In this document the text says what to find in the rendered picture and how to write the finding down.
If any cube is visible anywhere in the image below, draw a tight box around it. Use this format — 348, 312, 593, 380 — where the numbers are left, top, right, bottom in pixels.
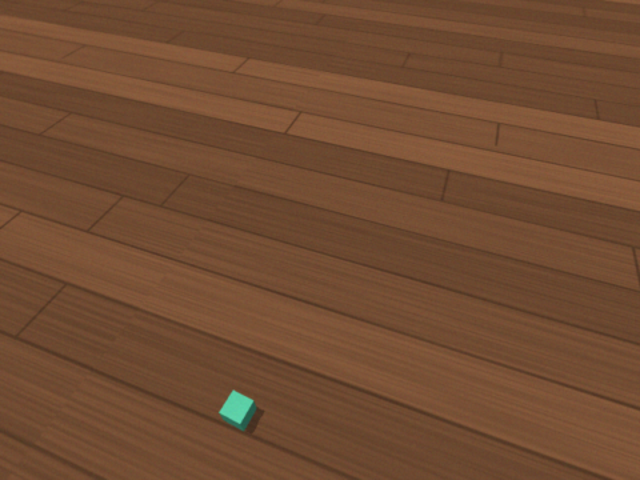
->
219, 390, 257, 431

